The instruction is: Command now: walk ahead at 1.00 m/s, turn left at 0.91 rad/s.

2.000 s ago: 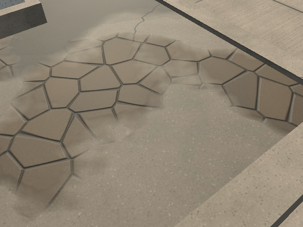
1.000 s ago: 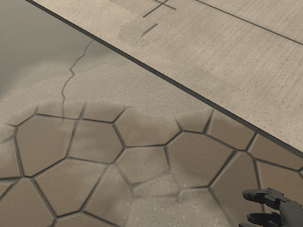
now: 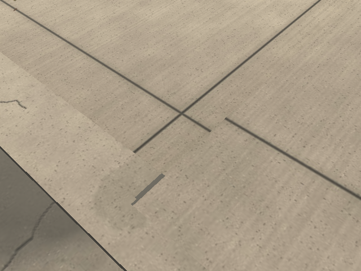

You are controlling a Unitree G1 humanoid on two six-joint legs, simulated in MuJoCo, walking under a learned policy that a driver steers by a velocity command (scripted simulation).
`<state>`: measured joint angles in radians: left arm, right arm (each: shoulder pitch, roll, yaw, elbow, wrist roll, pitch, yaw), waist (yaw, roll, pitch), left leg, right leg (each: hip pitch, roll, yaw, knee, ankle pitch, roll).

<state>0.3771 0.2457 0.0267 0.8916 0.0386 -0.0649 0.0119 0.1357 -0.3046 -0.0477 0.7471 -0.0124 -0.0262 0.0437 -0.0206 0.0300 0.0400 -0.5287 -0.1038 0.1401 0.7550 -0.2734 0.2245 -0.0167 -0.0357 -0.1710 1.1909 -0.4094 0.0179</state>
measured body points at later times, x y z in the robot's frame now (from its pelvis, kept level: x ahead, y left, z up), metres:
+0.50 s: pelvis +0.45 -0.01 +0.06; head +0.47 +0.00 +0.51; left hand +0.44 +0.30 -0.03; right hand +0.70 -0.22 -0.03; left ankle +0.31 +0.02 -0.54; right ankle +0.55 -0.12 -0.65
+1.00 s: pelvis +0.79 +0.27 +0.07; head +0.82 +0.29 +0.52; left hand +0.68 +0.54 -0.02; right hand +1.05 +0.14 -0.05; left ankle +0.78 +0.27 -0.65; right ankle +0.91 +0.15 -0.58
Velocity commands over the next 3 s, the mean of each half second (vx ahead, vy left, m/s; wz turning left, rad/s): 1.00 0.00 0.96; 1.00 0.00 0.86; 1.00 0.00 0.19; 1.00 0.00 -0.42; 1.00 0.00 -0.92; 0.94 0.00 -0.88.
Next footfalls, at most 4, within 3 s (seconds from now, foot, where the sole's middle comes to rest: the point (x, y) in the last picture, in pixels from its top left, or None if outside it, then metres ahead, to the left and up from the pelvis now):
0.36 right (217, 235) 0.59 -0.11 -0.69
0.82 left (109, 187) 0.80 0.30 -0.69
1.24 right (64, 122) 1.16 0.55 -0.69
1.70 left None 1.23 1.03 -0.69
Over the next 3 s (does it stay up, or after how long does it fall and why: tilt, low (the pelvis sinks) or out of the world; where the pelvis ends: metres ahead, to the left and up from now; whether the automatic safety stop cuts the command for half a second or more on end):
stays up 2.02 1.48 0.04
